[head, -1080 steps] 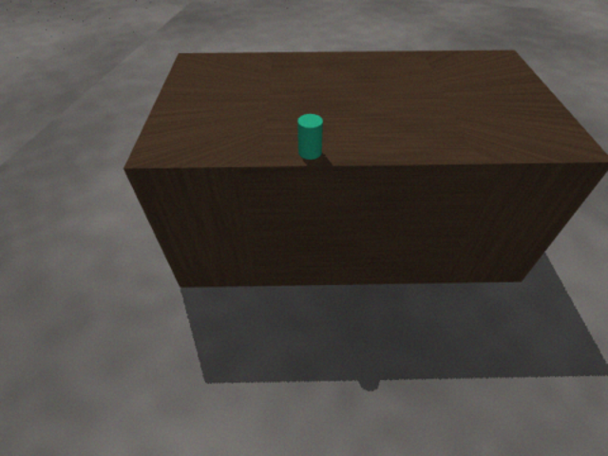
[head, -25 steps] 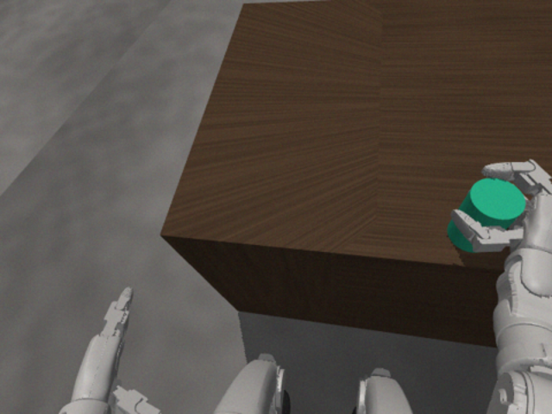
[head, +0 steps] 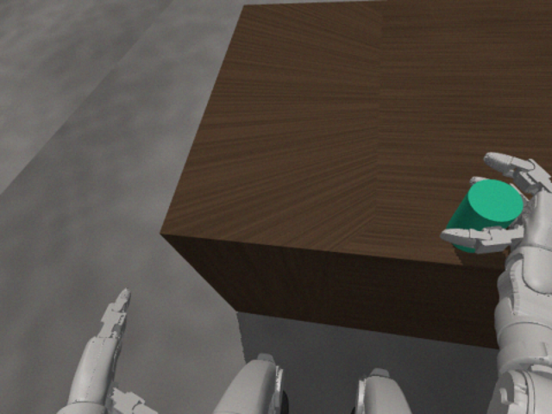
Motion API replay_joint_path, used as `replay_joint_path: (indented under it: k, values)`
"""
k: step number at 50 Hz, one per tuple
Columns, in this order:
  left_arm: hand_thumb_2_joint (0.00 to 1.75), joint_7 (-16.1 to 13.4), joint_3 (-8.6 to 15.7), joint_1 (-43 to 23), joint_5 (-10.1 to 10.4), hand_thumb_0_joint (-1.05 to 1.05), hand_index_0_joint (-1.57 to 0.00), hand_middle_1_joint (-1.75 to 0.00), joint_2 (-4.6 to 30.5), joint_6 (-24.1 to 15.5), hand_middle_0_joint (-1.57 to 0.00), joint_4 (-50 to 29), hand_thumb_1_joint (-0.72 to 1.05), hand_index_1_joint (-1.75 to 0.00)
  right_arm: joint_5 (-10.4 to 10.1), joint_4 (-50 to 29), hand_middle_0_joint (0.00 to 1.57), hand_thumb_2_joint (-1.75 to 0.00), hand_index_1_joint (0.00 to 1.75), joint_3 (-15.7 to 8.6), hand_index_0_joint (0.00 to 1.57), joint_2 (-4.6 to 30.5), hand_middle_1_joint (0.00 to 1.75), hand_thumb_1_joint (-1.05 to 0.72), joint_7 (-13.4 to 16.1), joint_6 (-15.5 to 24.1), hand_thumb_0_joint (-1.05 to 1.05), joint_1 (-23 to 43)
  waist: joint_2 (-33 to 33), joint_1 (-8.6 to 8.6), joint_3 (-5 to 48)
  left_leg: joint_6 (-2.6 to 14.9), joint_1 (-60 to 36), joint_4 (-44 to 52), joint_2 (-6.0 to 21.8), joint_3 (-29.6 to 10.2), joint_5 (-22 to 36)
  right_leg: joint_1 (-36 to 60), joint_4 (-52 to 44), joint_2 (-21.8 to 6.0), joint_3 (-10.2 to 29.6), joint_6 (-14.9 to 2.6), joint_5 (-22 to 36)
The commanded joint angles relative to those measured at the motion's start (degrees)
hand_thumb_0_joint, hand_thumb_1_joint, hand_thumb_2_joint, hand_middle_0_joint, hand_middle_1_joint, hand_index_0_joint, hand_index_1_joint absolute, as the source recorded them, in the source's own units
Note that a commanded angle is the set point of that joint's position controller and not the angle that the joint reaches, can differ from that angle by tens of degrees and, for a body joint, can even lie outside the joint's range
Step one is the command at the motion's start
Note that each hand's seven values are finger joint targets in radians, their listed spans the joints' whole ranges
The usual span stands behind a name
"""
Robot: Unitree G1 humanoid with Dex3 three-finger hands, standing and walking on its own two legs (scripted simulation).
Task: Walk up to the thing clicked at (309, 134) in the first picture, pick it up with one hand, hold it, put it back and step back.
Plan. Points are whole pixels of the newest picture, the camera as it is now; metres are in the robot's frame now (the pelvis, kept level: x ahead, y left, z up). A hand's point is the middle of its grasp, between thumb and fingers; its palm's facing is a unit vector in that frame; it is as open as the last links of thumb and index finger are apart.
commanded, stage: withdraw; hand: right
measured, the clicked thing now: (480, 218) +0.43 -0.22 -0.02
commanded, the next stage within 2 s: rise in 0.48 s
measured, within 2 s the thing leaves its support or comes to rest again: neither
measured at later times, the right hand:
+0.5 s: hand out of the picture +0.45 -0.29 +0.11, palm faces +0.34 +0.94 -0.04, open 16.3 cm
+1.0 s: hand out of the picture +0.40 -0.38 +0.11, palm faces +0.48 +0.80 -0.35, open 17.3 cm
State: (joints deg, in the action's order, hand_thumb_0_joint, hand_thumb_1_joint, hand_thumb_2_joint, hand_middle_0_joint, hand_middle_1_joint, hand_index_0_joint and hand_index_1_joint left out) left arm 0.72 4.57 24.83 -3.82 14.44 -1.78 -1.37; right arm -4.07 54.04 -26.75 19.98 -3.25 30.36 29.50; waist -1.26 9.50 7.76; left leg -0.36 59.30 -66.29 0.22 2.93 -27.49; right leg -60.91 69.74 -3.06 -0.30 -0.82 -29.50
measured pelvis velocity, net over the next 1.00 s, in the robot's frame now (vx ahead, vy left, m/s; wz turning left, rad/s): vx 0.04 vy -0.01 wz -0.01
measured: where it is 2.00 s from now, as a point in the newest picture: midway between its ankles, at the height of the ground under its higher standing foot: outside the picture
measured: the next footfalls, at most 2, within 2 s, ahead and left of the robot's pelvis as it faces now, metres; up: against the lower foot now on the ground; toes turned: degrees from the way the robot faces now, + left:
none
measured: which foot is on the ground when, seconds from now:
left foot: down 0.00-1.00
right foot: down 0.00-1.00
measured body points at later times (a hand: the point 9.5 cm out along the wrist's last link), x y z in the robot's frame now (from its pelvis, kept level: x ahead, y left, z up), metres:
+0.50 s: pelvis +0.01 +0.00 +0.03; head +0.10 -0.03 +0.47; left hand +0.16 +0.27 +0.01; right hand +0.43 -0.34 +0.11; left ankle +0.04 +0.13 -0.64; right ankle +0.03 -0.11 -0.64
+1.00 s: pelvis +0.04 -0.01 +0.07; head +0.10 -0.03 +0.52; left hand +0.19 +0.25 +0.02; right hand +0.37 -0.42 +0.13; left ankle +0.04 +0.13 -0.64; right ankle +0.03 -0.11 -0.64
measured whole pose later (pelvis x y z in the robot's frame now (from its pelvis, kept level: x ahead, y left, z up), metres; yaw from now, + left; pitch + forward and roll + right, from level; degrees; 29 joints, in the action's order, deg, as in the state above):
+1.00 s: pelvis +0.04 -0.01 +0.07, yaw -1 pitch +12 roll +2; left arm -1.9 0.5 21.3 2.2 15.9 2.3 16.6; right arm 0.5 56.1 -23.7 35.9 2.2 5.2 27.8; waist -0.1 2.0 5.5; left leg -1.0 32.7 -41.7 0.4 2.4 -20.4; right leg -34.8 46.3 -2.1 -1.3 -1.0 -23.0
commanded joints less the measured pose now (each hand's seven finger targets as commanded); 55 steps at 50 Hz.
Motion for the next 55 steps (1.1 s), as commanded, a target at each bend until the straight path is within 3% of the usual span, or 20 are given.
replay_joint_path:
  k: [1, 5, 9, 11, 17, 19, 23, 25, 30, 31, 33, 35, 38, 39, 41, 42, 45, 47, 52, 55]
  values:
    - [0.06, -0.91, 6.24, 1.98, 0.26, 0.00, -0.05, -0.05, 9.47, -2.90, -0.05, -10.26, -0.55, -0.05, -0.15, -12.93, 0.58, -0.33, 0.48, -0.07, 0.60, 11.43, 0.48, 0.47, 0.27, 4.21, 0.00, 19.57, 7.03, 0.32, 22.97, 1.45, -9.59, 7.75, -1.96, -0.94, 11.06, 17.94, -10.54, 1.30, 2.48, 0.53, 11.06]
    - [0.03, -0.97, 5.75, 1.85, 0.12, 0.00, -0.06, -0.05, 8.93, -2.93, -0.06, -10.72, -0.51, -0.05, 0.02, -10.96, 0.42, -0.39, 0.45, 0.33, 0.44, 10.71, 0.45, 0.43, 0.43, 3.97, 0.00, 19.02, 6.86, 0.59, 23.89, 1.37, -10.32, 7.66, -2.05, -0.90, 11.10, 17.73, -10.48, 1.45, 2.43, 0.62, 10.97]
    - [0.03, -1.67, 9.10, 1.52, 0.37, 0.00, -0.06, -0.05, 13.31, -2.48, -0.06, -15.90, -0.51, -0.05, 0.33, -18.58, 0.37, -0.37, 0.41, -2.53, 0.38, 18.03, 0.41, 0.35, 0.71, 4.27, 0.00, 22.98, 9.32, 0.07, 31.61, 1.27, -15.60, 8.22, -1.98, -1.02, 14.86, 22.76, -10.71, 1.69, 2.32, 0.82, 15.40]
    - [0.04, -1.80, 8.98, 4.37, 0.82, 0.00, -0.05, -0.05, 12.69, -1.68, -0.05, -12.73, -0.52, -0.05, 0.14, -16.78, 0.34, -0.33, 0.37, -3.58, 0.35, 18.77, 0.37, 0.35, 0.72, 3.00, 0.00, 20.76, 10.20, -0.62, 28.74, 1.30, -15.51, 9.26, -2.18, -0.71, 15.53, 24.42, -11.74, 1.72, 2.13, 0.98, 17.46]
    - [0.04, -1.75, 5.02, 3.49, 1.32, 0.00, -0.05, -0.04, 9.33, -1.31, -0.06, -6.47, -0.53, -0.05, -0.62, -19.13, 0.22, -0.20, 0.23, -5.18, 0.22, 23.84, 0.23, 0.46, 0.04, 0.81, 0.00, 24.43, 13.65, -2.63, 22.36, 1.57, -15.59, 12.05, -1.89, -1.41, 13.97, 25.56, -14.82, 1.64, 1.77, 1.34, 16.90]
    - [0.04, -1.92, 2.07, 0.86, 1.73, 0.00, -0.05, -0.04, 7.18, -1.47, -0.06, -3.93, -0.54, -0.05, -1.12, -16.08, 0.13, -0.11, 0.13, -3.15, 0.13, 21.75, 0.13, 0.51, -1.31, -0.87, 0.00, 23.63, 13.21, -3.17, 20.06, 1.56, -16.64, 13.15, -1.66, -1.57, 14.09, 24.67, -15.89, 1.59, 1.85, 1.27, 16.27]
    - [0.04, -3.38, 3.41, -4.73, 2.44, 0.00, -0.05, -0.04, 10.35, -2.19, -0.06, -5.78, -0.55, -0.05, -1.84, -14.05, 0.07, -0.05, 0.06, -5.17, 0.07, 27.33, 0.06, 0.55, -4.27, -4.58, 0.00, 29.10, 11.65, -1.96, 25.51, 1.05, -21.70, 15.75, -1.37, -1.93, 16.77, 28.46, -17.29, 1.52, 1.91, 0.84, 17.57]
    - [0.04, -3.83, 3.83, -1.96, 3.12, 0.00, -0.05, -0.05, 11.16, -2.15, -0.06, -3.59, -0.55, -0.05, -2.55, -8.06, 0.06, -0.05, 0.06, -2.85, 0.06, 23.91, 0.06, 0.55, -6.43, -7.51, 0.00, 26.97, 7.65, 0.02, 22.94, 0.84, -22.36, 17.29, -1.54, -1.21, 17.78, 28.70, -18.23, 1.40, 2.28, 0.47, 18.43]
    - [0.06, -3.69, 0.59, -1.43, 4.37, 0.00, -0.06, -0.05, 9.21, -2.84, -0.07, 0.07, -0.57, -0.06, -3.87, -0.66, 0.07, -0.06, 0.05, -1.47, 0.07, 22.02, 0.05, 0.47, -10.56, -12.03, 0.00, 23.52, 2.70, -1.20, 16.49, 0.80, -20.65, 18.79, -1.83, -0.01, 16.26, 27.39, -21.03, 1.15, 2.85, 0.30, 19.13]
    - [0.06, -3.52, 0.54, -2.19, 5.15, 0.00, -0.06, -0.06, 9.67, -1.60, -0.07, -4.01, -0.55, -0.06, 2.92, 3.40, 0.07, -0.06, 0.05, -2.16, 0.07, 33.34, 0.05, 0.41, -7.14, -15.46, 0.00, 17.32, 4.09, -6.57, 16.23, 1.32, -24.44, 21.19, -1.43, -0.15, 15.44, 29.23, -23.81, 2.17, 1.51, 0.95, 19.79]
    - [0.06, -2.90, 0.01, 1.71, 5.61, 0.00, -0.05, -0.05, 8.59, -0.28, -0.06, -2.04, -0.55, -0.06, 1.37, 0.24, 0.07, -0.05, 0.05, 1.19, 0.07, 27.29, 0.05, 0.47, -4.62, -17.45, 0.00, 21.32, 4.49, -3.81, 15.06, 1.36, -24.25, 21.95, -1.88, -0.09, 16.51, 31.46, -24.82, 1.90, 1.21, 0.99, 21.07]
    - [0.05, -2.67, 2.03, 4.64, 5.67, 0.00, -0.05, -0.04, 10.86, 0.89, -0.06, 0.44, -0.55, -0.05, 2.46, -5.43, 0.06, -0.04, 0.06, -2.33, 0.07, 35.59, 0.06, 0.51, -3.21, -18.61, 0.00, 23.15, 5.63, -5.09, 15.68, 1.40, -27.23, 23.29, -1.43, -0.43, 17.47, 31.87, -25.75, 2.51, 0.74, 0.69, 20.68]
    - [0.07, -2.21, 0.02, -1.18, 6.00, 0.00, -0.04, -0.04, 9.83, 1.59, -0.05, -0.45, -0.53, -0.05, 4.51, -11.46, 0.06, -0.04, 0.06, -5.84, 0.06, 44.61, 0.06, 0.51, 0.29, -19.51, 0.00, 27.65, 10.51, -7.95, 22.74, 1.67, -33.12, 24.06, -1.16, -1.00, 21.84, 36.55, -26.17, 2.83, -0.09, 1.00, 25.62]
    - [0.08, -2.64, 2.95, 0.84, 6.05, 0.00, -0.05, -0.05, 12.02, 1.90, -0.05, 2.82, -0.53, -0.05, 4.48, -12.40, 0.06, -0.06, 0.05, -5.54, 0.06, 44.35, 0.05, 0.51, 1.47, -19.60, 0.00, 28.37, 9.83, -7.15, 20.82, 1.84, -32.85, 24.31, -1.34, -0.65, 21.98, 37.03, -26.41, 2.57, 0.21, 1.08, 26.08]
    - [0.09, -2.50, -0.09, -4.53, 6.26, 0.00, -0.05, -0.05, 8.91, 1.37, -0.05, 2.13, -0.55, -0.06, 4.72, -9.96, 0.06, -0.05, 0.05, -3.78, 0.06, 39.77, 0.05, 0.52, 3.42, -20.37, 0.00, 22.54, 11.73, -8.89, 20.20, 1.98, -33.33, 24.92, -1.38, -0.55, 22.56, 38.40, -27.58, 2.34, 0.13, 1.46, 28.16]
    - [0.09, -2.75, 1.40, -4.88, 6.19, 0.00, -0.04, -0.05, 9.46, 1.16, -0.05, 4.57, -0.56, -0.06, 4.84, -8.40, 0.06, -0.05, 0.05, -1.81, 0.06, 36.51, 0.05, 0.53, 4.24, -20.58, 0.00, 21.98, 11.81, -7.43, 19.63, 2.07, -32.25, 25.23, -1.41, -0.55, 22.56, 39.03, -27.76, 2.03, 0.28, 1.53, 28.95]
    - [0.10, -2.81, -2.14, -7.67, 5.78, 0.00, -0.04, -0.04, 7.39, 0.54, -0.05, 5.54, -0.58, -0.06, 4.83, -7.55, 0.06, -0.06, 0.05, 2.52, 0.05, 29.31, 0.05, 0.52, 5.46, -21.10, 0.00, 19.24, 11.28, -7.10, 20.26, 2.12, -31.56, 26.38, -1.68, -0.03, 23.75, 42.41, -28.35, 1.04, 0.62, 1.94, 32.64]
    - [0.10, -3.20, 0.33, -6.16, 5.93, 0.00, -0.04, -0.04, 9.68, 0.65, -0.05, 7.70, -0.58, -0.06, 4.46, -11.09, 0.06, -0.06, 0.05, 3.33, 0.05, 28.63, 0.05, 0.51, 6.00, -21.63, 0.00, 17.76, 11.43, -7.09, 21.66, 2.21, -32.36, 27.14, -1.65, 0.33, 25.28, 45.75, -28.41, 0.80, 0.81, 2.00, 37.45]
    - [0.09, -3.23, 1.18, -0.11, 6.81, 0.00, -0.04, -0.05, 9.32, 1.30, -0.06, 12.64, -0.55, -0.06, 2.43, -19.04, 0.06, -0.07, 0.05, 7.40, 0.06, 21.10, 0.05, 0.47, 5.82, -24.01, 0.00, -0.84, 8.95, -7.77, 14.78, 2.13, -32.65, 28.61, -2.12, 1.70, 25.88, 47.65, -31.12, 0.23, 0.72, 2.17, 40.39]
    - [0.07, -2.41, -0.37, -0.69, 7.50, 0.00, -0.05, -0.05, 6.84, 2.44, -0.06, 14.45, -0.53, -0.05, 0.90, -25.53, 0.06, -0.06, 0.05, 6.37, 0.06, 18.75, 0.05, 0.48, 5.43, -25.89, 0.00, -19.40, 6.57, -9.89, 9.95, 2.06, -34.37, 29.65, -2.16, 2.10, 26.42, 45.45, -31.96, 0.43, 0.29, 2.04, 41.50]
